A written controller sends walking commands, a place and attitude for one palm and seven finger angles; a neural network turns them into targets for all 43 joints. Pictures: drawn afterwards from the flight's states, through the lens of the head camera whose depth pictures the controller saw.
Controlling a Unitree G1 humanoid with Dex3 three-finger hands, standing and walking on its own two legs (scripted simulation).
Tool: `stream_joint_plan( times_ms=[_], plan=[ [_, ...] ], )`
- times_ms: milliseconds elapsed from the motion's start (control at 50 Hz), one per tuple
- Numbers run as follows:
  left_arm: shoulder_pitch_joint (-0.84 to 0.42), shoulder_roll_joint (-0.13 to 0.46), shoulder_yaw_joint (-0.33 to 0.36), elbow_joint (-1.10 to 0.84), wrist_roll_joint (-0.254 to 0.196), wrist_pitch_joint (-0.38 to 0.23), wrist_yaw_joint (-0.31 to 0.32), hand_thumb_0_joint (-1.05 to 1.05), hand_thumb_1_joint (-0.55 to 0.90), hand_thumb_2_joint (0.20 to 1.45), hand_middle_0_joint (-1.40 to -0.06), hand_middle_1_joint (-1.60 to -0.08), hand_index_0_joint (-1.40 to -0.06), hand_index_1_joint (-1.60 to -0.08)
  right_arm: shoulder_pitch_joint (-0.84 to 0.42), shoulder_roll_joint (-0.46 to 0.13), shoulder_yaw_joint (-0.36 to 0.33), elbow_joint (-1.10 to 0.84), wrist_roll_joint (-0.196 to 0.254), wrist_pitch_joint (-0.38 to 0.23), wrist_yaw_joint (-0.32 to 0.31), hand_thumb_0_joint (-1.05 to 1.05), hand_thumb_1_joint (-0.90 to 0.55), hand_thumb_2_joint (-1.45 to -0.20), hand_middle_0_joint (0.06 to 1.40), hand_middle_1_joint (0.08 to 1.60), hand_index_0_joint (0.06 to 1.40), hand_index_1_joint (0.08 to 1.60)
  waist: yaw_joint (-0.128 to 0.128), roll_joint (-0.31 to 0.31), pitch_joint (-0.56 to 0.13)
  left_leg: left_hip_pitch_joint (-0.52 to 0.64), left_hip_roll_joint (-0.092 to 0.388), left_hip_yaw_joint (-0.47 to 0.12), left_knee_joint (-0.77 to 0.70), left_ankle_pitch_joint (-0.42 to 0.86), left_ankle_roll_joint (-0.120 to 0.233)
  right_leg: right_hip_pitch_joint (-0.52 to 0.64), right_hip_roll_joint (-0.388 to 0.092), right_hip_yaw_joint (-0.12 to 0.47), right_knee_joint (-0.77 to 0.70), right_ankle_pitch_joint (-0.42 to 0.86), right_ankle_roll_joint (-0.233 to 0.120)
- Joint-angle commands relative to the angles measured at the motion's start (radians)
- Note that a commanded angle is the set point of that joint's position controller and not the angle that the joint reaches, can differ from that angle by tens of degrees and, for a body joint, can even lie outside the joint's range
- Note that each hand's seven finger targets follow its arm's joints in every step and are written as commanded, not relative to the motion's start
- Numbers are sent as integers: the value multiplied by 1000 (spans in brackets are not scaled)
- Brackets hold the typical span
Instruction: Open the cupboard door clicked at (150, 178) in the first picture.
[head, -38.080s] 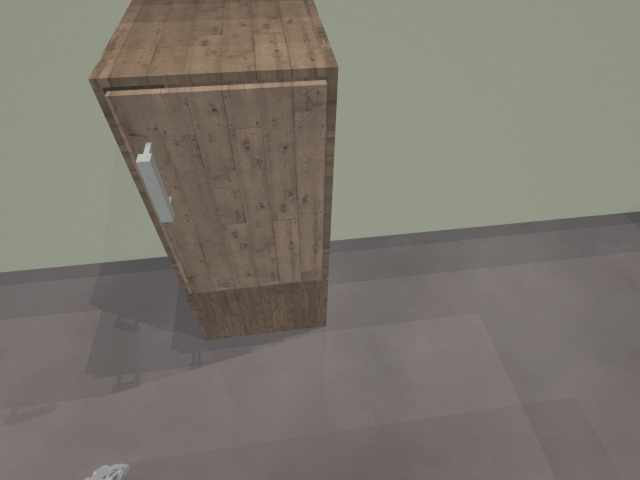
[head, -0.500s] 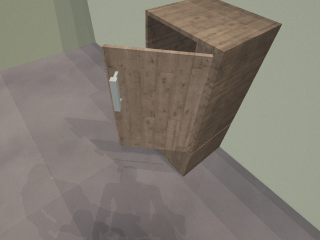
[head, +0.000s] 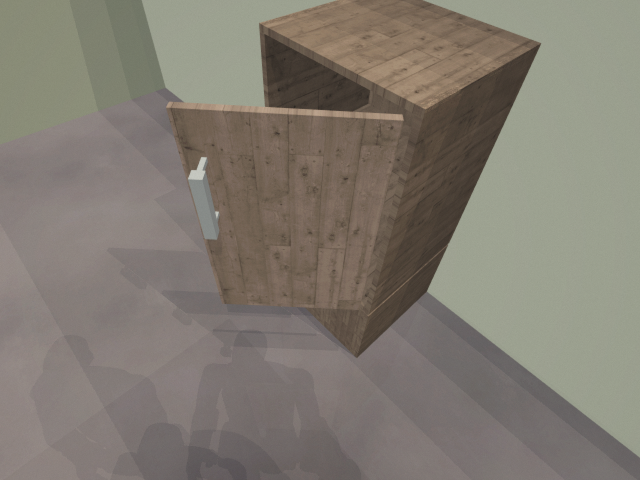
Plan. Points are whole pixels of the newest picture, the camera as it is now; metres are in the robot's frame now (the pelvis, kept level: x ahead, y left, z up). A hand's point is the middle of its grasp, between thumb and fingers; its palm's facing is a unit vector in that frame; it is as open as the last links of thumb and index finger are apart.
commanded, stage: come to a stop and stand still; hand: left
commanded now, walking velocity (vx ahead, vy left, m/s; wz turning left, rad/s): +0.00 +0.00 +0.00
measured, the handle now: (207, 199) +0.58 +0.24 -0.03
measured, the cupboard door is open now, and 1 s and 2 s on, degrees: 45 45 45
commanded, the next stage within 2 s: look again from close up in 0.24 s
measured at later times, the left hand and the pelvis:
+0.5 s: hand out of the picture +0.00 +0.17 -0.18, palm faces +0.01 -0.98 -0.21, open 7.3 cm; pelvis +0.01 +0.00 -0.01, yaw +0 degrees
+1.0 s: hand out of the picture +0.00 +0.15 -0.18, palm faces +0.00 -0.98 -0.21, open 7.3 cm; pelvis -0.01 -0.02 -0.01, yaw +0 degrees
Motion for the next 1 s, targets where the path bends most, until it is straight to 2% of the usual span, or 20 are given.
stream_joint_plan(
  times_ms=[0,140,200,300,320,340,360,380,400,420,440,480,520,580,680,740,760,880,940,980],
  plan=[
    [73,71,14,-19,-6,-13,4,0,900,900,-200,-300,-200,-300,73,-110,-19,-18,0,-10,-8,0,-900,-900,200,300,200,300,13,14,28,-66,93,-66,-55,289,7,35,-75,54,-39,249,-40],
    [68,70,16,-22,-7,-15,7,0,900,900,-200,-300,-200,-300,81,-105,-22,-10,-2,-11,-11,0,-900,-900,200,300,200,300,9,37,10,-44,93,-62,-43,358,4,46,-75,52,-20,308,-43],
    [72,70,18,-22,-6,-17,8,0,900,900,-200,-300,-200,-300,83,-104,-23,-13,-1,-11,-13,0,-900,-900,200,300,200,300,8,19,0,-27,95,-58,-33,393,5,54,-73,45,-18,340,-45],
    [72,67,18,-20,-4,-17,8,0,900,900,-200,-300,-200,-300,75,-104,-24,-14,-1,-9,-14,0,-900,-900,200,300,200,300,6,18,22,-29,94,-55,-37,370,4,44,-73,47,-27,336,-44],
    [134,97,10,4,9,-44,51,0,900,900,-200,-300,-200,-300,-30,-160,-25,-94,11,-24,6,0,-900,-900,200,300,200,300,32,85,42,-120,109,-18,167,481,-15,-4,-125,99,20,645,-31],
    [120,132,20,-42,4,-48,42,0,900,900,-200,-300,-200,-300,25,-111,-24,-119,-1,-18,10,0,-900,-900,200,300,200,300,-8,123,-2,-135,70,-43,118,206,-4,29,-140,101,56,537,-63],
    [91,108,9,-46,1,-47,31,0,900,900,-200,-300,-200,-300,36,-100,-22,-112,-4,-22,7,0,-900,-900,200,300,200,300,-8,154,6,-130,76,-51,63,222,7,8,-121,90,78,462,-68],
    [95,96,3,-44,3,-44,27,0,900,900,-200,-300,-200,-300,62,-107,-18,-111,-4,-26,8,0,-900,-900,200,300,200,300,-5,141,-38,-114,98,-68,64,299,12,14,-91,66,84,315,-69],
    [94,84,5,-53,3,-46,24,0,900,900,-200,-300,-200,-300,73,-112,-15,-118,-7,-31,8,0,-900,-900,200,300,200,300,-3,134,-74,-89,112,-69,93,428,20,27,-75,52,106,323,-69],
    [100,85,7,-55,1,-45,22,0,900,900,-200,-300,-200,-300,73,-127,-16,-123,-6,-31,6,0,-900,-900,200,300,200,300,-2,101,-117,-52,116,-69,107,492,24,41,-69,44,121,325,-68],
    [95,78,7,-57,-1,-43,22,0,900,900,-200,-300,-200,-300,67,-135,-18,-129,-4,-30,3,0,-900,-900,200,300,200,300,-4,71,-107,-45,117,-69,108,513,27,28,-69,37,123,324,-66],
    [87,72,3,-61,-2,-36,20,0,900,900,-200,-300,-200,-300,56,-147,-17,-141,-2,-25,1,0,-900,-900,200,300,200,300,-5,20,-56,-57,116,-69,91,455,30,-4,-66,38,114,295,-61],
    [74,72,2,-66,0,-28,16,0,900,900,-200,-300,-200,-300,44,-144,-14,-140,-4,-21,1,0,-900,-900,200,300,200,300,-1,34,12,-90,109,-72,64,400,33,-28,-61,45,108,240,-59],
    [69,82,2,-67,-1,-19,10,0,900,900,-200,-300,-200,-300,18,-140,-9,-143,-3,-13,6,0,-900,-900,200,300,200,300,3,1,85,-134,92,-73,14,174,31,-70,-64,66,60,127,-55],
    [65,96,4,-72,-1,-17,4,0,900,900,-200,-300,-200,-300,15,-142,-4,-128,-4,-14,10,0,-900,-900,200,300,200,300,7,11,80,-134,82,-68,-14,105,32,-68,-65,81,33,71,-54],
    [63,105,8,-74,-1,-21,3,0,900,900,-200,-300,-200,-300,15,-143,-4,-117,-4,-18,10,0,-900,-900,200,300,200,300,10,27,42,-112,81,-62,-6,149,29,-41,-70,80,39,125,-55],
    [66,106,8,-73,-2,-21,3,0,900,900,-200,-300,-200,-300,16,-143,-3,-115,-4,-18,10,0,-900,-900,200,300,200,300,10,13,26,-103,81,-60,-5,148,28,-34,-72,82,36,136,-56],
    [61,109,8,-68,-2,-24,2,0,900,900,-200,-300,-200,-300,19,-134,-4,-94,-3,-15,9,0,-900,-900,200,300,200,300,8,4,25,-95,79,-50,2,140,20,-37,-78,93,20,162,-61],
    [61,109,9,-66,-1,-25,2,0,900,900,-200,-300,-200,-300,23,-126,-5,-83,-3,-13,10,0,-900,-900,200,300,200,300,8,11,26,-100,78,-47,4,135,19,-35,-78,94,12,154,-62],
    [71,117,14,-65,1,-27,1,0,900,900,-200,-300,-200,-300,35,-126,-5,-76,-5,-10,12,0,-900,-900,200,300,200,300,12,3,17,-108,63,-29,30,66,16,-27,-89,111,7,79,-73]
  ],
)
